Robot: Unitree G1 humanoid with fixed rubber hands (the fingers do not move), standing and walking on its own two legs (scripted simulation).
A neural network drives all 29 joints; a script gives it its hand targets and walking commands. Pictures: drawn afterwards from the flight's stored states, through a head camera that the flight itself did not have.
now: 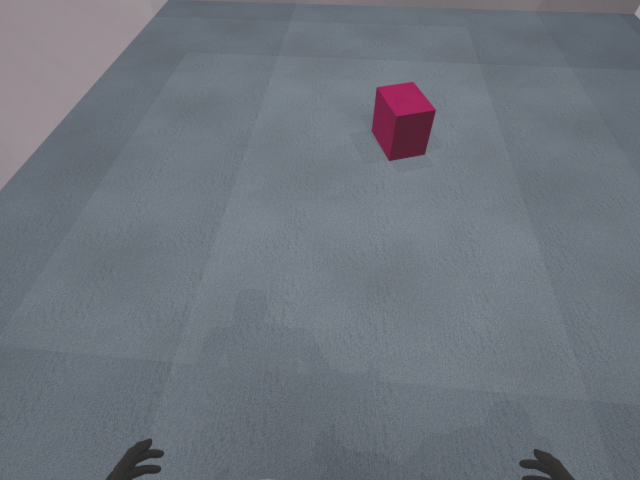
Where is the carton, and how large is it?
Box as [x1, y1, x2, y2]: [372, 82, 435, 160]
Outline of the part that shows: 413,82 377,87 372,131 389,160 424,154 435,109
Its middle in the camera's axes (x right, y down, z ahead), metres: +0.38 -0.57 +1.87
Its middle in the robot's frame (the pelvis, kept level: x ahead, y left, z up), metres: +1.70 -0.32 -0.62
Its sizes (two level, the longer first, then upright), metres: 0.249 0.186 0.245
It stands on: the floor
